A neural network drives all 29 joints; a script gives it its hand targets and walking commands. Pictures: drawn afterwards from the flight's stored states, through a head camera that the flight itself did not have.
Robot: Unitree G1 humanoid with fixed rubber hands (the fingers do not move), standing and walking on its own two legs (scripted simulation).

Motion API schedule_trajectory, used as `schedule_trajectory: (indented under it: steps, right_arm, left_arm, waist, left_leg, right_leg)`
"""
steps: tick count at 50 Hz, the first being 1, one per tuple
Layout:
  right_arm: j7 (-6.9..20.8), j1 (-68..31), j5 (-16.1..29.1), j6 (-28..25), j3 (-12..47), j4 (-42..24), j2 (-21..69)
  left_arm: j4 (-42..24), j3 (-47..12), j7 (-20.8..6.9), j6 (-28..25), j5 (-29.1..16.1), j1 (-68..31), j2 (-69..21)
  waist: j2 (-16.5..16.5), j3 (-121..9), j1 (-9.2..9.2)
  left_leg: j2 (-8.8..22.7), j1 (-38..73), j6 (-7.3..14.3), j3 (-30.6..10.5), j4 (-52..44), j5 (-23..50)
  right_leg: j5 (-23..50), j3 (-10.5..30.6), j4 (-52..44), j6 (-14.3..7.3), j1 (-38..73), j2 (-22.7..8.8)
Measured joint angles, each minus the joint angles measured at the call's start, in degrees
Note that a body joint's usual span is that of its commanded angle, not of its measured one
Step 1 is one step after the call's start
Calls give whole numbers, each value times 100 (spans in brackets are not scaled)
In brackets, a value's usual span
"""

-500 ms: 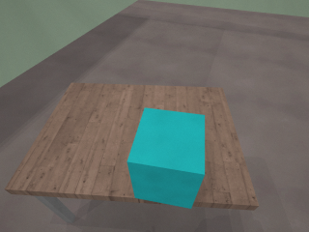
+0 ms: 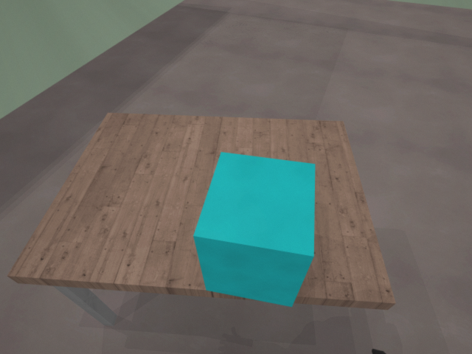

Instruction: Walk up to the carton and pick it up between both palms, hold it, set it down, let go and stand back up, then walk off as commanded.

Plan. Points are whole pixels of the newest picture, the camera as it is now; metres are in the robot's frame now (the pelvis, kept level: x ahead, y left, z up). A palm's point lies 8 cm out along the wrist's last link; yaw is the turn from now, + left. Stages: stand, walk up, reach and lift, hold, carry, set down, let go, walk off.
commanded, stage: reach and lift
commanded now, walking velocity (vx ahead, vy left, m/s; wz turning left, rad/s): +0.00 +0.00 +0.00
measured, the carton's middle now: (257, 231) +0.40 -0.04 -0.08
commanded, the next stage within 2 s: none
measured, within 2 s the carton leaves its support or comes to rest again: neither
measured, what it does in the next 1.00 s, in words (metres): stands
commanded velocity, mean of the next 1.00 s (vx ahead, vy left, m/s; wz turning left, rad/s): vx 0.00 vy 0.00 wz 0.00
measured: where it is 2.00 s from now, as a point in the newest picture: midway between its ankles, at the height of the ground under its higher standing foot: outside the picture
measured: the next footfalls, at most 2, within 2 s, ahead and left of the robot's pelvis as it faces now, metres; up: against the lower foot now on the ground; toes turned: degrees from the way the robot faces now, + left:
none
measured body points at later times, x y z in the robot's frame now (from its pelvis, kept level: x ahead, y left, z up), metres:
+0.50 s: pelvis -0.01 +0.01 +0.01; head +0.00 +0.03 +0.46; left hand +0.15 +0.29 -0.07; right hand +0.16 -0.27 -0.06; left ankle +0.00 +0.11 -0.72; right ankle +0.03 -0.13 -0.72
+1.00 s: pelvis +0.01 +0.00 +0.02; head +0.00 +0.01 +0.47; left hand +0.19 +0.26 -0.04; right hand +0.18 -0.23 -0.05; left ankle +0.00 +0.11 -0.72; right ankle +0.03 -0.13 -0.72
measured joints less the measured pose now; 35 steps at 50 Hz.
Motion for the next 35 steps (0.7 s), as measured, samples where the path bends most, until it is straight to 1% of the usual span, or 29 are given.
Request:
schedule_trajectory:
  steps: [2, 4, 7, 9, 11, 14, 16, 18, 21, 25, 29, 32, 35]
  right_arm:
    - [58, -202, -30, -170, -32, 9, 1]
    - [67, -280, 30, -330, -37, 11, 1]
    - [66, -278, 311, -486, -45, 13, 2]
    - [29, -275, 491, -607, -45, 11, 3]
    - [-41, -255, 619, -719, -45, -16, 3]
    - [-163, -193, 723, -839, -43, -148, 2]
    - [-233, -172, 737, -885, -41, -215, 2]
    - [-252, -171, 737, -898, -40, -278, 5]
    - [-255, -168, 737, -916, -40, -308, 19]
    - [-235, -80, 752, -936, -38, -344, 110]
    - [-136, 127, 769, -958, -36, -484, 329]
    - [-93, 246, 770, -973, -37, -563, 508]
    - [-91, 296, 774, -982, -39, -629, 604]
  left_arm:
    - [-442, -1, 4, 536, 0, -363, 0]
    - [-952, -2, -4, 848, 0, -617, 1]
    - [-1582, 11, -74, 984, -1, -801, 2]
    - [-1778, 74, -153, 985, 10, -849, 1]
    - [-1784, 147, -236, 947, 61, -850, 1]
    - [-1548, 260, -345, 859, 147, -826, 0]
    - [-1420, 282, -391, 804, 153, -731, -1]
    - [-1379, 282, -413, 728, 153, -558, -1]
    - [-1446, 282, -418, 618, 154, -274, -1]
    - [-1710, 284, -355, 357, 148, 16, -2]
    - [-1892, 267, -234, 88, 57, 113, -3]
    - [-1961, 137, -164, -74, -7, 114, -4]
    - [-1948, -71, -154, -166, -33, 115, -7]
  waist:
    - [-58, 263, 0]
    - [-116, 389, 0]
    - [-129, 312, 0]
    - [-129, 176, 0]
    - [-126, 42, 1]
    - [-140, -35, 0]
    - [-143, -42, 1]
    - [-158, -25, 2]
    - [-179, 11, 3]
    - [-183, 0, 2]
    - [-183, -123, 0]
    - [-174, -228, -1]
    - [-122, -258, -1]
  left_leg:
    - [-4, -48, -15, -1, 136, -42]
    - [2, -49, -26, -2, 153, -44]
    - [77, -47, -72, -5, 152, -73]
    - [135, -47, -86, -4, 152, -88]
    - [185, -42, -79, -25, 151, -71]
    - [209, 63, -32, -84, 49, 6]
    - [226, 183, -42, -103, -115, 19]
    - [229, 255, -67, -119, -219, 70]
    - [229, 311, -25, -120, -322, 174]
    - [229, 317, 31, -121, -395, 267]
    - [229, 324, 68, -121, -445, 317]
    - [228, 357, 82, -116, -477, 332]
    - [228, 418, 103, -110, -493, 333]
  right_leg:
    - [-35, -2, 169, 0, -65, -5]
    - [-49, -3, 223, 26, -86, 0]
    - [-54, -9, 194, 30, -84, 71]
    - [-45, -13, 136, 22, -64, 128]
    - [-11, -37, 29, 14, -5, 174]
    - [86, -115, -216, 13, 195, 187]
    - [170, -171, -395, 13, 332, 187]
    - [271, -191, -574, 16, 448, 186]
    - [454, -191, -855, 48, 591, 186]
    - [680, -190, -1182, 84, 718, 185]
    - [823, -191, -1419, 84, 816, 185]
    - [870, -191, -1519, 84, 879, 181]
    - [877, -192, -1558, 84, 949, 179]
